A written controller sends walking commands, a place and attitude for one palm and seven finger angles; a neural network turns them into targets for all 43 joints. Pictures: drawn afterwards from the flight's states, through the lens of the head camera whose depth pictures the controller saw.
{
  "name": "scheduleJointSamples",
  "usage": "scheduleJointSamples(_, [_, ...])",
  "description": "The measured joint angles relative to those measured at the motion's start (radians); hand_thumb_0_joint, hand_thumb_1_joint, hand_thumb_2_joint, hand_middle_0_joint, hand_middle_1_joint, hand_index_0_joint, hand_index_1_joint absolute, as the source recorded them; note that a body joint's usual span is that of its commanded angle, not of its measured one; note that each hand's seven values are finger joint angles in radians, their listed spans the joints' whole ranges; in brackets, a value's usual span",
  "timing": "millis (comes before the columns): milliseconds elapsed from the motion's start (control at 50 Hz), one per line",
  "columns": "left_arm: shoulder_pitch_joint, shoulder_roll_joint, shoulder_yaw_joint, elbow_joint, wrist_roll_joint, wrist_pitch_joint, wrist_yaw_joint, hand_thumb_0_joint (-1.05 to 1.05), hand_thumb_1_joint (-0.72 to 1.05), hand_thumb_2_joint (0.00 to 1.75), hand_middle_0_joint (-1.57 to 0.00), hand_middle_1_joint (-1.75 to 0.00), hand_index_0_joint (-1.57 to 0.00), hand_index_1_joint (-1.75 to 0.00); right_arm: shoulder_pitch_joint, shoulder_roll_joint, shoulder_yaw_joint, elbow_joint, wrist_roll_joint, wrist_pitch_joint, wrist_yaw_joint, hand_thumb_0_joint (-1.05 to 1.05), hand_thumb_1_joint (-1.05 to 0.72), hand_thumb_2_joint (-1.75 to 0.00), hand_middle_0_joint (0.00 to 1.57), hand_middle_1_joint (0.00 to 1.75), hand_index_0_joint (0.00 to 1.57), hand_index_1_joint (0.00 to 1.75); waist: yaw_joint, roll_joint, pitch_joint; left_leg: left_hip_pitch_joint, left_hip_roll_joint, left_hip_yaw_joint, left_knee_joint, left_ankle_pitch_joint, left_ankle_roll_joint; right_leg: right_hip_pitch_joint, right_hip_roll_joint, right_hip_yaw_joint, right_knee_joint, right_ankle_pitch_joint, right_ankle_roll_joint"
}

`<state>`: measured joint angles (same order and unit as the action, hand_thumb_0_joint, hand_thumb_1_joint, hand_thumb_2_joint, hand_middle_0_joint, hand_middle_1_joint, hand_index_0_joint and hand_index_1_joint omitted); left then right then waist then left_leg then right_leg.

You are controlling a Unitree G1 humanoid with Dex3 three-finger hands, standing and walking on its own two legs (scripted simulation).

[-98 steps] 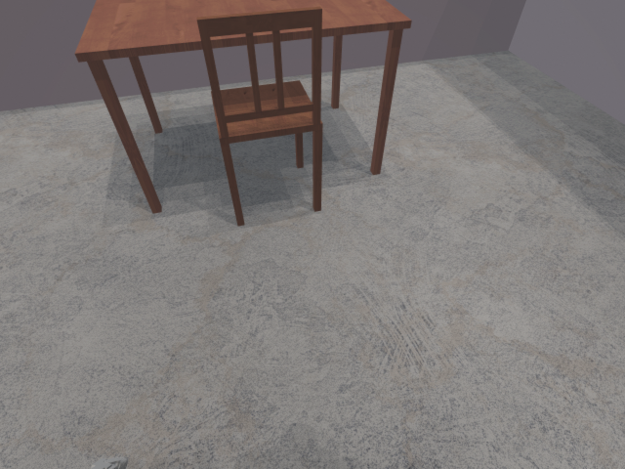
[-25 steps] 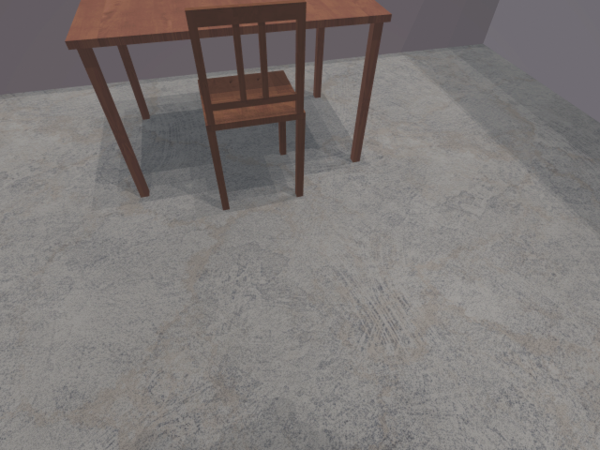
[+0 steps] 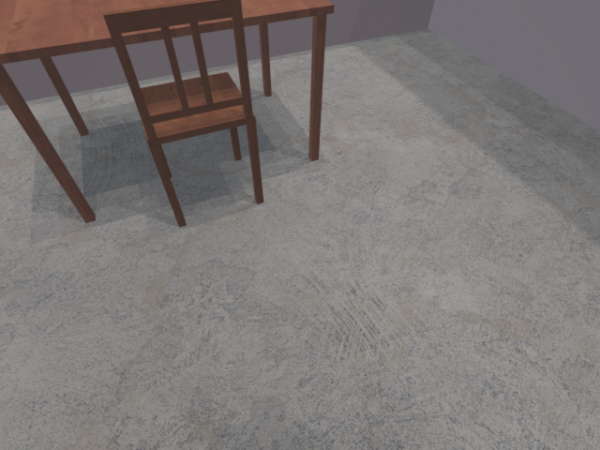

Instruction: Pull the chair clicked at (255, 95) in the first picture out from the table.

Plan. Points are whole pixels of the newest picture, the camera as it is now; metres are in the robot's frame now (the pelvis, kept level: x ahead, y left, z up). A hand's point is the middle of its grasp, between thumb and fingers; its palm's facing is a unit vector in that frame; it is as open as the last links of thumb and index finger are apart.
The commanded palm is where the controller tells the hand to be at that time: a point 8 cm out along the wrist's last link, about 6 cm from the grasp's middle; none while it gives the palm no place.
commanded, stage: walk to a spot facing it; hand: left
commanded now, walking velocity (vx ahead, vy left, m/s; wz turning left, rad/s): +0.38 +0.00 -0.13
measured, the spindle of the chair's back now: (175, 70) +1.17 +0.46 -0.07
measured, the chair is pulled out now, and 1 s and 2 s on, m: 0.00 0.00 0.00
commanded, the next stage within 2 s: turn to face it in 1.04 s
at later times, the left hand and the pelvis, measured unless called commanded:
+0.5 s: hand (167, 440) +0.17 +0.23 -0.18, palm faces +0.00 -0.99 -0.14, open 7.4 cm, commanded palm none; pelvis +0.21 +0.05 +0.00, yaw -5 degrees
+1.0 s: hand (254, 235) +0.57 +0.14 -0.15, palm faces -0.24 -0.95 -0.19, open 7.4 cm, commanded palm none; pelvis +0.42 -0.01 +0.00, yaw -14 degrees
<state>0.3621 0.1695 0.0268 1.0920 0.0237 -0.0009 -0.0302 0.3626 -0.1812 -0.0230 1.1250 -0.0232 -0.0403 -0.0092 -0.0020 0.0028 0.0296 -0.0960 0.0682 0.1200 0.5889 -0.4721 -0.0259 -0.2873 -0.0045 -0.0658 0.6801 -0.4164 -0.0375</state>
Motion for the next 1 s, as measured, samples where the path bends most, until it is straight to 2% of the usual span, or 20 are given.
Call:
scheduleJointSamples(20, [-0.007,-0.003,0.004,-0.007,0.003,-0.015,0.000,0.01,0.90,0.90,-0.20,-0.30,-0.20,-0.30,0.016,0.005,0.000,0.010,0.004,0.003,0.000,0.00,-0.91,-0.90,0.21,0.30,0.20,0.30,-0.004,0.008,0.008,-0.027,0.015,-0.004,0.071,-0.018,0.005,0.006,0.003,-0.018,-0.007,0.056,-0.005])
scheduleJointSamples(80, [-0.006,-0.014,0.009,-0.024,-0.004,-0.059,0.019,0.01,0.90,0.90,-0.20,-0.30,-0.20,-0.30,0.027,0.020,-0.001,0.051,0.009,0.033,0.008,0.00,-0.91,-0.90,0.21,0.30,0.20,0.30,0.017,0.011,0.014,-0.177,0.015,-0.041,0.420,-0.028,0.027,0.051,0.013,-0.037,-0.014,0.007,-0.016])
scheduleJointSamples(100, [0.003,-0.018,0.009,-0.027,-0.003,-0.065,0.026,0.01,0.90,0.90,-0.20,-0.30,-0.20,-0.30,0.018,0.022,-0.003,0.056,0.007,0.039,0.010,0.00,-0.91,-0.90,0.21,0.30,0.20,0.30,0.025,0.007,0.011,-0.229,0.013,-0.043,0.501,-0.004,0.028,0.076,0.015,-0.032,-0.044,0.003,-0.017])
scheduleJointSamples(140, [0.026,-0.029,0.006,-0.022,0.001,-0.069,0.037,0.01,0.90,0.90,-0.20,-0.30,-0.20,-0.30,-0.013,0.023,-0.011,0.045,0.003,0.043,0.013,0.01,-0.91,-0.90,0.20,0.30,0.20,0.30,0.031,-0.001,0.006,-0.324,0.018,-0.036,0.570,0.055,0.021,0.126,0.017,-0.019,-0.120,0.022,-0.009])
scheduleJointSamples(220, [0.070,-0.052,-0.002,0.016,0.005,-0.067,0.042,0.00,0.90,0.90,-0.20,-0.30,-0.20,-0.30,-0.100,0.022,-0.026,-0.021,0.003,0.034,0.023,0.01,-0.91,-0.90,0.20,0.30,0.20,0.30,0.018,-0.011,-0.002,-0.458,0.042,-0.021,0.477,0.169,0.006,0.217,0.015,0.009,-0.255,0.054,0.000])
scheduleJointSamples(300, [0.090,-0.062,-0.003,0.045,0.007,-0.062,0.043,0.01,0.90,0.90,-0.20,-0.30,-0.20,-0.30,-0.188,0.016,-0.034,-0.082,0.009,0.019,0.033,0.01,-0.93,-0.90,0.20,0.30,0.19,0.30,0.020,-0.015,0.013,-0.491,0.050,-0.010,0.262,0.265,0.015,0.302,0.011,0.026,-0.329,0.042,0.023])
scheduleJointSamples(340, [0.093,-0.058,0.002,0.052,0.006,-0.061,0.043,0.01,0.90,0.90,-0.20,-0.30,-0.20,-0.30,-0.222,0.014,-0.032,-0.105,0.010,0.009,0.036,0.01,-0.93,-0.90,0.20,0.30,0.19,0.30,0.029,-0.020,0.026,-0.466,0.039,-0.001,0.162,0.278,0.029,0.340,0.005,0.032,-0.331,0.013,0.038])
scheduleJointSamples(380, [0.102,-0.051,0.009,0.057,0.004,-0.058,0.041,0.01,0.90,0.90,-0.20,-0.30,-0.20,-0.30,-0.244,0.013,-0.028,-0.125,0.007,-0.010,0.034,0.00,-0.92,-0.90,0.20,0.30,0.19,0.30,0.032,-0.029,0.032,-0.403,0.016,0.015,0.065,0.293,0.045,0.349,-0.010,0.041,-0.259,-0.052,0.051])
scheduleJointSamples(400, [0.110,-0.052,0.013,0.058,0.000,-0.054,0.040,0.01,0.90,0.90,-0.20,-0.30,-0.20,-0.30,-0.248,0.007,-0.027,-0.135,0.000,-0.023,0.031,0.00,-0.92,-0.90,0.20,0.30,0.19,0.30,0.031,-0.019,0.028,-0.371,0.019,0.011,0.034,0.309,0.063,0.318,-0.009,0.039,-0.152,-0.090,0.046])
scheduleJointSamples(460, [0.066,-0.023,0.025,0.053,-0.006,-0.029,0.034,0.01,0.90,0.90,-0.20,-0.30,-0.20,-0.30,-0.250,0.024,-0.024,-0.137,-0.004,-0.037,0.016,0.00,-0.92,-0.90,0.20,0.30,0.20,0.30,0.029,-0.044,0.037,-0.354,0.012,0.045,0.128,0.232,0.086,0.111,-0.012,0.069,0.366,-0.096,0.004])
scheduleJointSamples(480, [0.047,-0.013,0.028,0.045,-0.005,-0.025,0.033,0.01,0.90,0.90,-0.20,-0.30,-0.20,-0.30,-0.240,0.030,-0.023,-0.132,-0.004,-0.034,0.013,0.00,-0.92,-0.90,0.20,0.30,0.20,0.30,0.031,-0.049,0.032,-0.329,0.009,0.058,0.117,0.213,0.087,0.040,-0.016,0.063,0.485,-0.060,-0.002])
scheduleJointSamples(520, [0.000,0.005,0.037,0.021,0.003,-0.020,0.028,0.01,0.90,0.90,-0.20,-0.30,-0.19,-0.30,-0.208,0.043,-0.021,-0.115,-0.005,-0.034,0.004,0.00,-0.92,-0.90,0.20,0.30,0.20,0.30,0.031,-0.052,0.023,-0.271,0.000,0.074,0.060,0.212,0.080,-0.080,-0.034,0.038,0.596,0.014,-0.004])
scheduleJointSamples(580, [-0.059,0.016,0.047,-0.033,0.010,-0.016,0.022,0.01,0.91,0.90,-0.19,-0.30,-0.19,-0.30,-0.152,0.039,-0.039,-0.090,0.001,-0.041,-0.016,-0.01,-0.95,-0.90,0.21,0.30,0.20,0.30,0.030,-0.050,0.003,-0.189,-0.018,0.097,-0.041,0.223,0.084,-0.209,-0.070,0.017,0.556,0.090,0.007])
scheduleJointSamples(660, [-0.121,0.013,0.052,-0.085,0.014,-0.005,0.013,0.01,0.91,0.90,-0.19,-0.30,-0.19,-0.30,-0.082,0.018,-0.039,-0.056,-0.002,-0.036,-0.009,-0.01,-0.95,-0.90,0.21,0.30,0.20,0.30,0.021,-0.039,-0.013,-0.089,-0.036,0.124,-0.147,0.224,0.083,-0.282,-0.111,0.002,0.370,0.179,0.030])
scheduleJointSamples(740, [-0.173,0.006,0.051,-0.102,0.014,0.007,0.003,0.01,0.91,0.90,-0.19,-0.30,-0.19,-0.30,-0.023,0.015,-0.036,-0.034,-0.003,-0.032,-0.004,-0.01,-0.94,-0.90,0.20,0.30,0.20,0.30,-0.003,-0.025,-0.004,0.001,-0.041,0.148,-0.209,0.200,0.068,-0.272,-0.125,-0.009,0.174,0.232,0.040])
scheduleJointSamples(840, [-0.222,0.002,0.046,-0.106,0.013,0.013,-0.002,0.01,0.91,0.90,-0.19,-0.30,-0.19,-0.30,0.038,0.023,-0.029,-0.012,-0.010,-0.023,-0.002,0.00,-0.92,-0.90,0.20,0.30,0.20,0.30,-0.042,-0.006,0.022,0.086,-0.017,0.186,-0.206,0.125,0.027,-0.208,-0.102,-0.039,0.010,0.210,0.025])
scheduleJointSamples(880, [-0.235,0.001,0.043,-0.111,0.013,0.005,-0.004,0.01,0.91,0.90,-0.19,-0.30,-0.19,-0.30,0.063,0.027,-0.026,-0.002,-0.010,-0.016,-0.001,0.00,-0.92,-0.90,0.20,0.30,0.20,0.30,-0.053,0.006,0.032,0.104,0.009,0.197,-0.160,0.071,0.003,-0.157,-0.077,-0.063,-0.056,0.194,0.007])
scheduleJointSamples(920, [-0.245,0.005,0.040,-0.118,0.015,-0.022,-0.003,0.01,0.91,0.90,-0.19,-0.30,-0.19,-0.30,0.086,0.037,-0.023,0.012,-0.002,-0.007,0.003,0.00,-0.92,-0.90,0.20,0.30,0.20,0.30,-0.048,0.009,0.040,0.061,0.055,0.191,0.012,0.004,-0.006,-0.111,-0.054,-0.081,-0.094,0.237,-0.021])
scheduleJointSamples(960, [-0.244,0.000,0.037,-0.119,0.003,-0.049,0.004,0.01,0.91,0.90,-0.19,-0.30,-0.19,-0.30,0.067,0.039,-0.019,0.025,0.007,0.012,0.007,0.00,-0.91,-0.90,0.20,0.30,0.20,0.30,-0.040,0.016,0.058,-0.068,0.067,0.090,0.339,-0.032,0.002,-0.103,-0.037,-0.084,-0.039,0.199,-0.032])
scheduleJointSamples(1000, [-0.222,-0.008,0.031,-0.111,-0.004,-0.056,0.014,0.00,0.91,0.90,-0.19,-0.30,-0.19,-0.30,0.034,0.035,-0.022,0.023,0.008,0.024,0.007,0.00,-0.91,-0.90,0.20,0.30,0.20,0.30,-0.031,0.018,0.059,-0.194,0.056,0.016,0.565,0.014,0.008,-0.060,-0.022,-0.080,-0.058,0.169,-0.032])
